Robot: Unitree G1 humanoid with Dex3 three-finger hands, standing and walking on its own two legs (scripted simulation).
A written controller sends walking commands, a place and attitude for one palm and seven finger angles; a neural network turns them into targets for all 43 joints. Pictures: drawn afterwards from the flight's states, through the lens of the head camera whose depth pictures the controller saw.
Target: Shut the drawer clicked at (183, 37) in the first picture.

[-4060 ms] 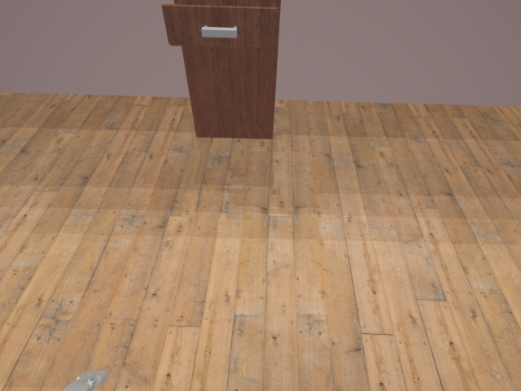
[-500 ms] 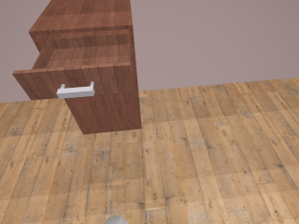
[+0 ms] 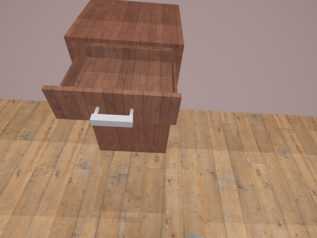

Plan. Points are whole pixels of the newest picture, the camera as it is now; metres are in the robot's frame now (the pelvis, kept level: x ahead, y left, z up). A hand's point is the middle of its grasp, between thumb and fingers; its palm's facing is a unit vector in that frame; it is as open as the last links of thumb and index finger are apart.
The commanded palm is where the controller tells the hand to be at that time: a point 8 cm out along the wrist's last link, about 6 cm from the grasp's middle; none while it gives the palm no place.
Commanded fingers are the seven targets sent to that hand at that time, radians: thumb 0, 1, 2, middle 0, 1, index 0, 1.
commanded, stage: take the last steps up to it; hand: left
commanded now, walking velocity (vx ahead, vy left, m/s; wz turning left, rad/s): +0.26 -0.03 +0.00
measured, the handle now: (113, 115) +0.47 +0.19 -0.01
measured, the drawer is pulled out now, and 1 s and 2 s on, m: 0.29 0.29 0.29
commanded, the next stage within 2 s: come to a stop and stand still in 0.30 s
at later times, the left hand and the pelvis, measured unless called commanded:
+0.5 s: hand (122, 210) +0.22 +0.12 -0.16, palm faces +0.08 -0.97 -0.23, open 7.1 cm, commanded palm none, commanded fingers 0.00 0.90 0.90 -0.20 -0.30 -0.20 -0.30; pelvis +0.14 -0.06 +0.00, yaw +1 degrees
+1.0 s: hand out of the picture +0.13 +0.16 -0.18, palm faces +0.07 -0.97 -0.22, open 7.4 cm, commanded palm none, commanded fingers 0.00 0.90 0.90 -0.20 -0.30 -0.20 -0.30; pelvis +0.13 -0.02 +0.00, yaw +0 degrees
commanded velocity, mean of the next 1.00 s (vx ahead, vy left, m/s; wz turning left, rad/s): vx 0.01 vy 0.02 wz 0.00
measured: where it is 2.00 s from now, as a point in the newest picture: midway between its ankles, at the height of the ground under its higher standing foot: outside the picture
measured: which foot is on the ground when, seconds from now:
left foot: down 0.00-0.34, up 0.36-0.74, down 0.76-1.00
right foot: up 0.00-0.32, down 0.34-0.80, up 0.82-1.00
